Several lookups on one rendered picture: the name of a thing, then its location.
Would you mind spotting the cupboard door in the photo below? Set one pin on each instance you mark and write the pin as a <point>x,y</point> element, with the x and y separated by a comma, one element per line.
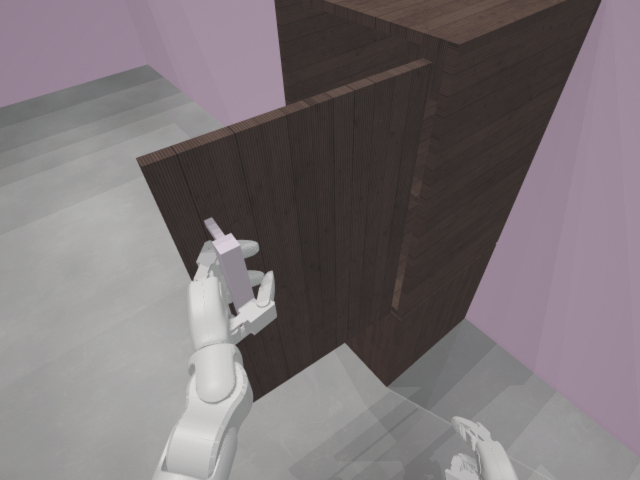
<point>323,186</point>

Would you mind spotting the robot right hand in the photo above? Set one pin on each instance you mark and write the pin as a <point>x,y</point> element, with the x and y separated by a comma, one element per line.
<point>492,461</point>

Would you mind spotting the handle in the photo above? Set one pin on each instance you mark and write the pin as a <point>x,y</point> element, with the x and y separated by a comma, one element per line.
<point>231,260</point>

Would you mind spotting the left robot forearm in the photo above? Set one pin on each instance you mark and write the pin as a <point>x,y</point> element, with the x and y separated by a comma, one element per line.
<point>203,443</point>

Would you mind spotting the robot left hand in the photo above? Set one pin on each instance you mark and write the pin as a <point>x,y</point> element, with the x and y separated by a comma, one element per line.
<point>208,301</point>

